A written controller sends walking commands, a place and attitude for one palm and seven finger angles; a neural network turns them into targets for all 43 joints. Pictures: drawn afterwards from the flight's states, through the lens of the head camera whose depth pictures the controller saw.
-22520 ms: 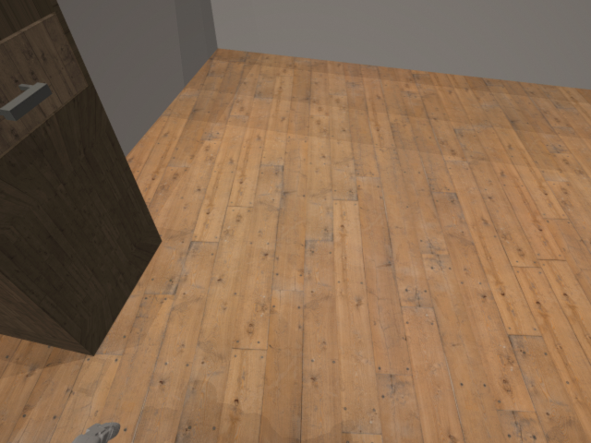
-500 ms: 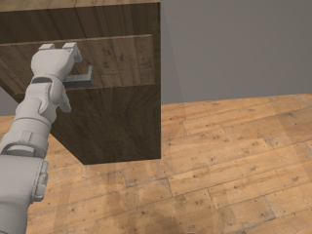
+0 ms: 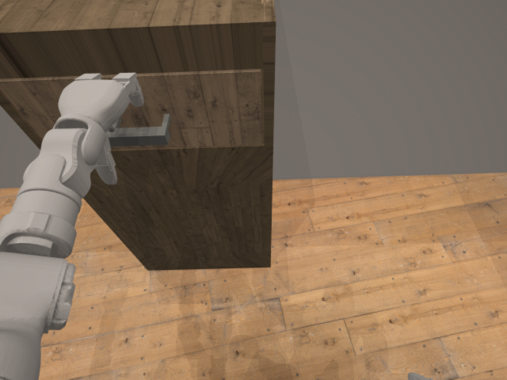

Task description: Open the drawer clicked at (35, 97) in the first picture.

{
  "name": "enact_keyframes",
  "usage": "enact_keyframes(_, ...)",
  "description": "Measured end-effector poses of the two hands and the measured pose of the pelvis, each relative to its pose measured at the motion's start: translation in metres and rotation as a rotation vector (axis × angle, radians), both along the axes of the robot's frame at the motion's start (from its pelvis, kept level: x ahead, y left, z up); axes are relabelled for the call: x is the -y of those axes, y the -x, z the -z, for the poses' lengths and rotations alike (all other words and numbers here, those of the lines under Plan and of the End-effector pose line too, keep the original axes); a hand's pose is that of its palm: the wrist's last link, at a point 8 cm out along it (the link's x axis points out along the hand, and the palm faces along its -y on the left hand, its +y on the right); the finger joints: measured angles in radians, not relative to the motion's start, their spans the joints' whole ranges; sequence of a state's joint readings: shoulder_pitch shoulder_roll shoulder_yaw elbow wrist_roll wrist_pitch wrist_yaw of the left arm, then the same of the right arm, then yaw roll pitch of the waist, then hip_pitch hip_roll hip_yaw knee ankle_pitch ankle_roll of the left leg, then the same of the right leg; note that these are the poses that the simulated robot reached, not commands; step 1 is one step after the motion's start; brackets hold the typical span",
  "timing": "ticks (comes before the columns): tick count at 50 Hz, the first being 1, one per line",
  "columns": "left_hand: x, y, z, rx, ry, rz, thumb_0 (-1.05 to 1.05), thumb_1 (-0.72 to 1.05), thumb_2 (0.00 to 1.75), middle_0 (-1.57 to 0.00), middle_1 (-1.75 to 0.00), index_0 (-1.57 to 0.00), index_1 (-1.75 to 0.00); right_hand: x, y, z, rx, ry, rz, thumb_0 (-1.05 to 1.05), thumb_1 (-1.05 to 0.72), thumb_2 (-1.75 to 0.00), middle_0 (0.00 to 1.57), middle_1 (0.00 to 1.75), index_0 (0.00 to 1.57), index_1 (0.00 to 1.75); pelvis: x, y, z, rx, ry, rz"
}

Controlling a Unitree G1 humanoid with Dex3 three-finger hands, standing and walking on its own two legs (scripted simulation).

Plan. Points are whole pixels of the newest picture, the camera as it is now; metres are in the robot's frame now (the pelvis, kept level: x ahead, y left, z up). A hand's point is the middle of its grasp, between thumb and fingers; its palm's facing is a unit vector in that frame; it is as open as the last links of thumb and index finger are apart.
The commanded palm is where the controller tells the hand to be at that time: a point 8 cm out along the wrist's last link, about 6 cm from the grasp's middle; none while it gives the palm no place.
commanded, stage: re-aim the fingers above the handle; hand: left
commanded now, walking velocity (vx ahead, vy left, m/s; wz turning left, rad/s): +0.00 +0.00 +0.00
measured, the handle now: (139, 128) +0.54 +0.23 +0.06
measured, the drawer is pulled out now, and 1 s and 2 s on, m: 0.00 0.00 0.00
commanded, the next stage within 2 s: lower the fingers behind the handle in 2.00 s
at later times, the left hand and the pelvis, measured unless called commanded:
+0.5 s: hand (114, 121) +0.50 +0.24 +0.12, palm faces -0.01 +0.01 -1.00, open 13.8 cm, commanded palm +0.47 +0.25 +0.18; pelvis +0.00 +0.01 +0.00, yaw -2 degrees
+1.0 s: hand (109, 120) +0.49 +0.25 +0.13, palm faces +0.01 +0.01 -1.00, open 13.9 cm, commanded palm +0.47 +0.26 +0.18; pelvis +0.01 +0.01 +0.00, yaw -1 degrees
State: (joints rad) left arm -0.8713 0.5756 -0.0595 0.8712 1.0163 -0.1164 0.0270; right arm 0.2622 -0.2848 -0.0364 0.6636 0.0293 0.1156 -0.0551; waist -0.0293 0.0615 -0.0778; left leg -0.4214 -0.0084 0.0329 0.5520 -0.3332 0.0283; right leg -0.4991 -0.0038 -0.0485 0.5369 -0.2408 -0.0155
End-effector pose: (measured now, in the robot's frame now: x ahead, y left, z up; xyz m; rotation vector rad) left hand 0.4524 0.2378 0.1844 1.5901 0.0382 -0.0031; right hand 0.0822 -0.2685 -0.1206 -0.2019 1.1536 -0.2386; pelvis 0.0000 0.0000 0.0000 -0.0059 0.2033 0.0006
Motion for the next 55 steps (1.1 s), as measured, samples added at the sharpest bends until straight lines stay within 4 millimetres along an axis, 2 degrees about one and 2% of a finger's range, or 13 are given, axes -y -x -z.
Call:
enact_keyframes(16, -0.001, -0.018, 0.002, 0.002, 0.005, -0.031, 0.0, -0.49, 0.3, -0.32, -1.2, -0.32, -1.2, -0.001, 0.049, 0.006, -0.11, -0.004, 0.074, 0.01, -0.91, -0.9, 0.2, 0.3, 0.2, 0.3, -0.004, 0.001, 0.001, -0.021, 0.002, 0.016)
enact_keyframes(24, -0.003, -0.024, 0.006, 0.013, 0.012, -0.007, 0.0, -0.49, 0.3, -0.32, -1.2, -0.32, -1.2, -0.005, 0.061, 0.005, -0.13, 0.001, 0.098, 0.01, -0.91, -0.9, 0.2, 0.3, 0.2, 0.3, -0.008, -0.001, 0.002, -0.033, 0.004, 0.03)
enact_keyframes(29, -0.01, -0.021, 0.005, 0.028, 0.006, -0.024, 0.0, -0.49, 0.3, -0.32, -1.2, -0.32, -1.2, -0.008, 0.058, 0.005, -0.128, -0.007, 0.095, 0.01, -0.91, -0.9, 0.2, 0.3, 0.2, 0.3, -0.01, -0.003, 0.001, -0.035, 0.006, 0.029)
enact_keyframes(34, -0.012, -0.018, 0.006, 0.014, 0.008, -0.031, 0.0, -0.49, 0.3, -0.32, -1.2, -0.32, -1.2, -0.011, 0.047, 0.005, -0.114, -0.012, 0.076, 0.01, -0.91, -0.9, 0.2, 0.3, 0.2, 0.3, -0.012, -0.004, 0.001, -0.027, 0.008, 0.02)
enact_keyframes(45, -0.003, -0.018, 0.004, 0.029, 0.021, 0.0, 0.0, -0.49, 0.3, -0.32, -1.2, -0.32, -1.2, -0.015, 0.02, 0.004, -0.056, -0.015, 0.036, 0.01, -0.91, -0.9, 0.2, 0.3, 0.2, 0.3, -0.014, -0.005, 0.002, -0.025, 0.009, 0.011)
enact_keyframes(55, -0.016, -0.016, 0.002, -0.004, -0.009, -0.06, 0.0, -0.49, 0.3, -0.32, -1.2, -0.32, -1.2, -0.016, 0.021, 0.006, -0.059, -0.03, 0.04, 0.01, -0.91, -0.9, 0.2, 0.3, 0.2, 0.3, -0.011, -0.005, 0.001, -0.023, 0.008, 0.014)
